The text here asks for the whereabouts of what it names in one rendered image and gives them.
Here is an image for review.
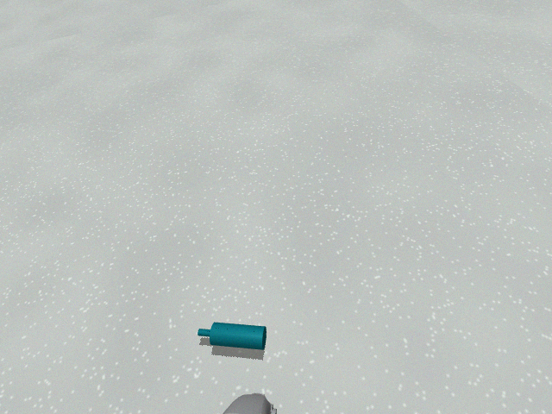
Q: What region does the bottle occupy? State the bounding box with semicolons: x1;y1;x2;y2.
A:
198;323;267;350

